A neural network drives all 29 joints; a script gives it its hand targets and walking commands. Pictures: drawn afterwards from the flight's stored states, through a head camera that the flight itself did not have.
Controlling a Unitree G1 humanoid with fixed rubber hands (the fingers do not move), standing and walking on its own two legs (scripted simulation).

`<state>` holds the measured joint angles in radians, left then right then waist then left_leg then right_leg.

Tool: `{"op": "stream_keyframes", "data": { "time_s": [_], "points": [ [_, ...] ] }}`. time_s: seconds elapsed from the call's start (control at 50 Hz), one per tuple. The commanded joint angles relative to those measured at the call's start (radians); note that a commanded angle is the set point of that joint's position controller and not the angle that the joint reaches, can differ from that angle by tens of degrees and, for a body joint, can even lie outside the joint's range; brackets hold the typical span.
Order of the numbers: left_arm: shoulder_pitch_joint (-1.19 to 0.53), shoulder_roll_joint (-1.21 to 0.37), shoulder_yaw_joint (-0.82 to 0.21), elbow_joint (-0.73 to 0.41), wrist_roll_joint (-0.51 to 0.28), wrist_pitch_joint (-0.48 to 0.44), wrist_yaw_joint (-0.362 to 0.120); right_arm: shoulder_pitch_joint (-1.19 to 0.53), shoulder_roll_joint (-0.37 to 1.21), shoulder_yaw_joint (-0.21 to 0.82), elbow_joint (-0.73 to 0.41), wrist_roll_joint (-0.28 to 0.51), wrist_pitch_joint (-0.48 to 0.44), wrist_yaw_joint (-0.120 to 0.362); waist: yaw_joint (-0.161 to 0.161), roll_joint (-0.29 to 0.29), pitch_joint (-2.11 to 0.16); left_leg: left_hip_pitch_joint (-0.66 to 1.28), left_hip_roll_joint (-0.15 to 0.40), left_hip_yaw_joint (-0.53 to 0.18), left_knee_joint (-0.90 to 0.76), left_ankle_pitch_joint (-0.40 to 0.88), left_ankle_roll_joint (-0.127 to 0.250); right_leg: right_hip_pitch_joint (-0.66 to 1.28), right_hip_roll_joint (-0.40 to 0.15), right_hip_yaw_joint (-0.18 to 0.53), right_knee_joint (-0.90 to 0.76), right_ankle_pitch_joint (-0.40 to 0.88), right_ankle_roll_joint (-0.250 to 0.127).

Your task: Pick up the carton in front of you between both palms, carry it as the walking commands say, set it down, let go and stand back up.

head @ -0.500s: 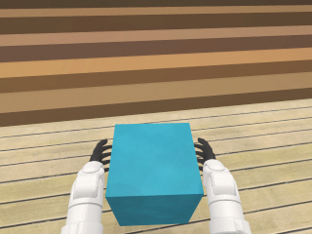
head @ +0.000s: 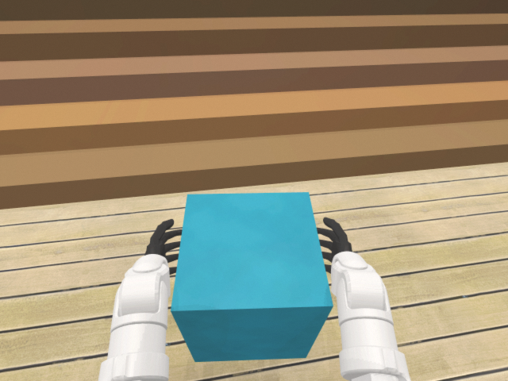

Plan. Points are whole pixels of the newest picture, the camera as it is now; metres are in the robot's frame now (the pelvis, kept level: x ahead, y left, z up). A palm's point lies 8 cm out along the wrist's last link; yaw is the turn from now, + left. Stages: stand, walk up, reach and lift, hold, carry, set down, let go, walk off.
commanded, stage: hold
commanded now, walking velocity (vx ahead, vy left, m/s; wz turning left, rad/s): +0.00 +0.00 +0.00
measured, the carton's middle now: (249, 280) +0.30 +0.00 -0.02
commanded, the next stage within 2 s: carry in 1.00 s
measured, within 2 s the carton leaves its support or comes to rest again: neither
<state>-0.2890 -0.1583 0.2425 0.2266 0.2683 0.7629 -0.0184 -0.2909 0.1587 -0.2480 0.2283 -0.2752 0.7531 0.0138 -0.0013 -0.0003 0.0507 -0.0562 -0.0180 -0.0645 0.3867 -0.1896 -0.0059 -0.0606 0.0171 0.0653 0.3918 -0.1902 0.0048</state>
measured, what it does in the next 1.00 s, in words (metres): stands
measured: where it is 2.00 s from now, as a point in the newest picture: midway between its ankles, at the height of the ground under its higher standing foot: (236, 361)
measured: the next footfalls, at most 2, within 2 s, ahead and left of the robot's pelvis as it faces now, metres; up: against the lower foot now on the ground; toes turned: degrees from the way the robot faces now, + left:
right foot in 1.48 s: +0.21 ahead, -0.09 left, +0.00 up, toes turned -10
left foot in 1.86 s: +0.52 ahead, +0.13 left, +0.00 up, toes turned +12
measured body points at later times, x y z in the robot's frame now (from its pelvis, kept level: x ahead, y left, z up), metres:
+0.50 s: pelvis +0.01 +0.00 +0.00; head -0.03 +0.00 +0.45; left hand +0.31 +0.15 +0.04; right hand +0.31 -0.15 +0.04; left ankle +0.03 +0.13 -0.74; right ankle +0.03 -0.12 -0.74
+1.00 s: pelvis +0.01 +0.00 +0.00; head -0.03 +0.00 +0.45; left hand +0.31 +0.15 +0.04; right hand +0.31 -0.15 +0.04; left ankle +0.03 +0.13 -0.74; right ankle +0.03 -0.12 -0.74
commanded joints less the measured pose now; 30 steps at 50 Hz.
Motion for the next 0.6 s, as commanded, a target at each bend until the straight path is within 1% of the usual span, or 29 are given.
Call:
{"op": "stream_keyframes", "data": {
  "time_s": [0.0,0.12,0.38,0.58],
  "points": [
    [-0.517,-0.89,-0.54,-0.024,-0.231,-0.035,-0.213,-0.508,0.892,0.544,-0.015,0.237,-0.025,0.225,-0.001,0.0,-0.22,0.024,-0.065,-0.002,-0.07,0.024,0.009,0.019,0.065,-0.001,-0.072,0.026,-0.006],
    [-0.504,-0.887,-0.536,-0.024,-0.227,-0.035,-0.211,-0.495,0.892,0.543,-0.016,0.235,-0.024,0.223,0.0,-0.002,-0.23,0.033,-0.067,-0.003,-0.071,0.061,0.008,0.03,0.065,0.0,-0.074,0.064,-0.003],
    [-0.428,-0.876,-0.555,-0.078,-0.241,-0.028,-0.202,-0.42,0.88,0.563,-0.072,0.25,-0.018,0.214,0.0,-0.001,-0.245,0.057,-0.071,-0.009,-0.073,0.159,0.005,0.059,0.07,0.006,-0.074,0.164,0.002],
    [-0.4,-0.866,-0.566,-0.108,-0.249,-0.025,-0.197,-0.391,0.868,0.572,-0.101,0.255,-0.015,0.21,0.0,0.0,-0.242,0.058,-0.072,-0.012,-0.073,0.181,0.004,0.062,0.072,0.009,-0.071,0.185,0.002]
  ]
}}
